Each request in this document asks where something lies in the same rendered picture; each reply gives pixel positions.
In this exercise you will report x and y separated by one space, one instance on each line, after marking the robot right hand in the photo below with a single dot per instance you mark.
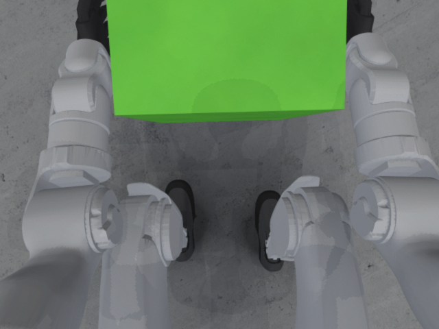
359 18

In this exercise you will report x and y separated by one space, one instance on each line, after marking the robot right upper arm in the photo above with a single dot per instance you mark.
400 216

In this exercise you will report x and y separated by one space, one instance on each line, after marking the robot left upper arm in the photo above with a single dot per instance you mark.
66 230

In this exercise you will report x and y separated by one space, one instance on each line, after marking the right robot forearm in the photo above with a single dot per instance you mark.
388 141

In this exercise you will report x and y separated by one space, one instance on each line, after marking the left robot foot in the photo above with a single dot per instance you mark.
182 195

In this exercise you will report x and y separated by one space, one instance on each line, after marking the left robot forearm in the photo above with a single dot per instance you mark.
79 121

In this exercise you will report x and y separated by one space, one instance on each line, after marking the robot left hand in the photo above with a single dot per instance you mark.
90 23

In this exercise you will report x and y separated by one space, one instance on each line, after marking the right robot foot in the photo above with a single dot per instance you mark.
264 208

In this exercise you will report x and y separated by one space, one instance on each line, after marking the carton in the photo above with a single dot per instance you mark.
185 61

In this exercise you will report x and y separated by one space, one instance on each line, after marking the robot foot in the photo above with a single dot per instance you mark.
182 195
264 208

